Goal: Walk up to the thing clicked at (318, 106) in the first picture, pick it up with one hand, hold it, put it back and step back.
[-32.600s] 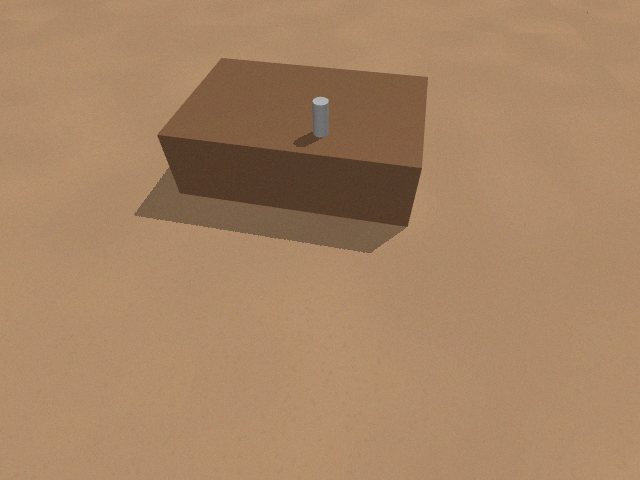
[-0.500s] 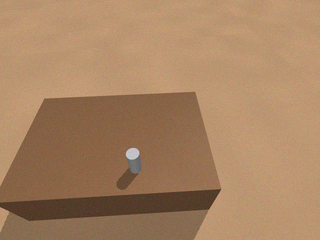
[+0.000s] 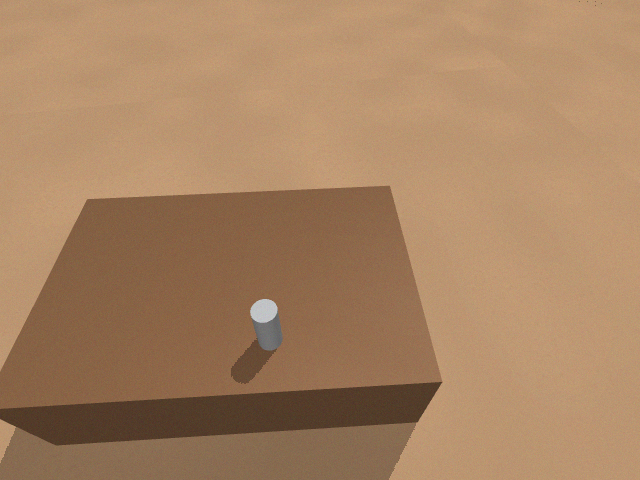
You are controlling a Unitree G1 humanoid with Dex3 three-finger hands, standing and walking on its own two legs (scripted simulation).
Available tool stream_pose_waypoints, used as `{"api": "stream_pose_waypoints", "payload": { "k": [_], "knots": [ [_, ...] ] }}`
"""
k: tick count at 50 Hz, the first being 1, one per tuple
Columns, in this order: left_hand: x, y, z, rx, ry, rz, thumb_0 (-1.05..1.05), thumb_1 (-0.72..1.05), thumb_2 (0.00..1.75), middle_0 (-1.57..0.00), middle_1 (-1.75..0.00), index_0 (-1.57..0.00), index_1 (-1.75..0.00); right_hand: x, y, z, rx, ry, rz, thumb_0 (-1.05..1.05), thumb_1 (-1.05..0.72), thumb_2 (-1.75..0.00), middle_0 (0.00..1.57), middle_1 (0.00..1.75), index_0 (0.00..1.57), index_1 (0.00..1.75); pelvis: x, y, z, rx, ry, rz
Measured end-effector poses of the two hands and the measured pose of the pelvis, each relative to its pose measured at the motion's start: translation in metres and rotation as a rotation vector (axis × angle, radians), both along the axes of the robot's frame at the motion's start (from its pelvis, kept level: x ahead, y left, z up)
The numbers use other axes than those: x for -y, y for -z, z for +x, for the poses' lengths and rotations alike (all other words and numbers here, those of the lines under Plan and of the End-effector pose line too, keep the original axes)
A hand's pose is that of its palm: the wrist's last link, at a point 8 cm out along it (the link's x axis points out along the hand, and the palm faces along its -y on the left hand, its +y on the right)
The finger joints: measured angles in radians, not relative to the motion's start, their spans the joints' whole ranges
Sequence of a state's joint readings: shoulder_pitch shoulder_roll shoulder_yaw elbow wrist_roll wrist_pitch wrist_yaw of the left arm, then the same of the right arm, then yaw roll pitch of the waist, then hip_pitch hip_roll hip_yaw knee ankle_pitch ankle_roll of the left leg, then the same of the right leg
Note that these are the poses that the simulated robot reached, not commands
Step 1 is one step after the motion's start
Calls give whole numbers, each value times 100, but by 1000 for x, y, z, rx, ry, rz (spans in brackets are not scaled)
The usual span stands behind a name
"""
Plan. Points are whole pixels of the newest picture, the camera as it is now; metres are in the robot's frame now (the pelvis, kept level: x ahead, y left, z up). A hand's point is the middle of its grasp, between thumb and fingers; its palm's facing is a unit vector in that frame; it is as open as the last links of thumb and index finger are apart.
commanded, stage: stand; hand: left
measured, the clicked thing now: (267, 325) +0.51 +0.15 -0.38
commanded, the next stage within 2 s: step back in 0.36 s
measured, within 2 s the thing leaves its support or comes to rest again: neither
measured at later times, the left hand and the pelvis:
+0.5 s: hand out of the picture +0.07 +0.26 -0.16, palm faces +0.01 -0.93 -0.38, open 7.4 cm; pelvis -0.02 -0.01 -0.01, yaw +0 degrees
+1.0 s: hand out of the picture -0.01 +0.27 -0.17, palm faces +0.05 -0.91 -0.41, open 7.4 cm; pelvis -0.12 -0.01 -0.03, yaw +4 degrees
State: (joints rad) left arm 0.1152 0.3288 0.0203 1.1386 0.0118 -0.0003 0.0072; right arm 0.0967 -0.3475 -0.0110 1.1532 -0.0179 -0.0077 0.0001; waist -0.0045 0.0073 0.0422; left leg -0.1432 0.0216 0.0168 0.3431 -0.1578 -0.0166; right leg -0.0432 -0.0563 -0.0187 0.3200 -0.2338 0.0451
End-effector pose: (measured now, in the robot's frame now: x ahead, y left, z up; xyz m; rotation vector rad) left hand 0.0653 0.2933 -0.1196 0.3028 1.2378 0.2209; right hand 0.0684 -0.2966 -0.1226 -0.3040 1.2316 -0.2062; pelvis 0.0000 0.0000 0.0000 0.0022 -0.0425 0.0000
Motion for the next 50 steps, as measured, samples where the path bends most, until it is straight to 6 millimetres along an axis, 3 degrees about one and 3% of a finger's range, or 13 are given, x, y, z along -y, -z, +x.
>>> {"api": "stream_pose_waypoints", "payload": {
  "k": [19, 29, 35, 39, 44, 50],
  "knots": [
    [1, 1, -6, -22, -2, 0, 1, 91, 90, -20, -30, -20, -30, 4, 3, -11, -37, 16, 7, 1, -91, -90, 20, 30, 20, 30, 3, 0, 0, -10, 2, 0],
    [-9, 5, -9, 16, 17, 74, 0, 91, 90, -20, -30, -20, -30, 28, 14, -10, 15, 11, -11, 0, -91, -90, 20, 30, 20, 30, 17, 18, -39, -20, 5, 10],
    [5, 4, -48, 6, 23, 109, 0, 91, 90, -20, -30, -20, -30, 49, 29, -9, 56, -3, -22, 1, -91, -90, 20, 30, 20, 30, 30, 30, -62, -16, 8, 18],
    [10, -3, -69, -30, 17, 107, 1, 91, 90, -21, -30, -20, -30, 46, 26, -24, 53, -8, -9, 0, -91, -90, 20, 29, 20, 30, 28, 22, -74, -27, 2, 26],
    [5, -6, -74, 48, -3, 106, 1, 90, 90, -21, -30, -21, -30, 38, 27, -58, -41, -61, -27, 0, -91, -90, 20, 30, 20, 30, 23, 20, -90, -36, -34, 22],
    [-16, 14, -88, 99, -12, 74, 1, 90, 90, -21, -30, -21, -30, 20, 24, -88, -55, -102, -61, 1, -91, -90, 20, 30, 20, 30, 7, 31, -120, -19, -64, 21]
  ]
}}
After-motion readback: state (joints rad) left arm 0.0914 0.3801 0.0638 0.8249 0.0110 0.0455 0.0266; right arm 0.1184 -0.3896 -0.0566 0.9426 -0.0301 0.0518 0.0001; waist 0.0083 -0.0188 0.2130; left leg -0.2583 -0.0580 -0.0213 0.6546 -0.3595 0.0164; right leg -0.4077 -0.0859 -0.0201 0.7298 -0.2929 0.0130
